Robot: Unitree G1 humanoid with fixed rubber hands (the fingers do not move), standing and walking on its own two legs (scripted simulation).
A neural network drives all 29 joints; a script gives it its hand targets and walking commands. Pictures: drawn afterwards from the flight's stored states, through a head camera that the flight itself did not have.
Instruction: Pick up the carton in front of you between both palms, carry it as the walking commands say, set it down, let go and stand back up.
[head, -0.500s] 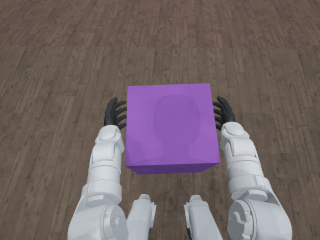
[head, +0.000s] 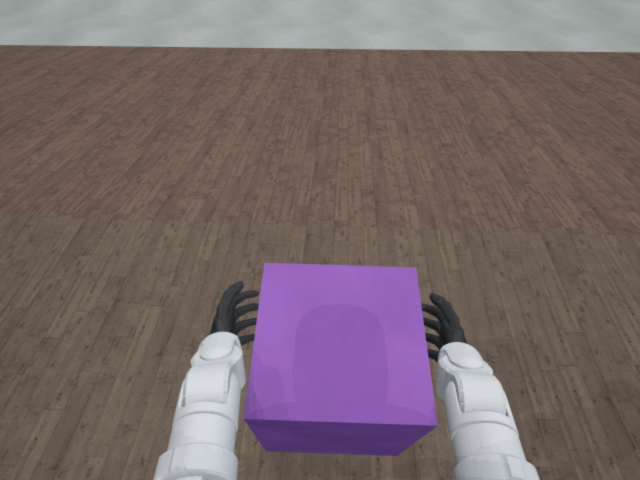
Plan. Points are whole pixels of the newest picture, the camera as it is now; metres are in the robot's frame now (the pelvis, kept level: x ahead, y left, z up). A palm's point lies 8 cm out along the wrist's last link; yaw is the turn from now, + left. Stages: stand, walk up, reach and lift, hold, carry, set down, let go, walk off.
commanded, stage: reach and lift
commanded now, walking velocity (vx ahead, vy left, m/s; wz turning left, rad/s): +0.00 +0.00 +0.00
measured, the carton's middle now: (335, 366) +0.31 +0.00 -0.08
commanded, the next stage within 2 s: hold in 1.16 s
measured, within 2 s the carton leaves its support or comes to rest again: neither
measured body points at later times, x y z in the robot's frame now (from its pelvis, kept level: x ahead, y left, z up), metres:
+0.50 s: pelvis -0.01 +0.00 +0.02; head -0.04 +0.00 +0.47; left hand +0.30 +0.15 +0.04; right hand +0.30 -0.15 +0.03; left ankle +0.01 +0.13 -0.72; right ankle +0.01 -0.13 -0.72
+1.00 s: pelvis +0.01 +0.00 +0.02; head -0.03 +0.00 +0.47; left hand +0.31 +0.15 +0.05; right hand +0.30 -0.15 +0.04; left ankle +0.01 +0.13 -0.72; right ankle +0.01 -0.13 -0.72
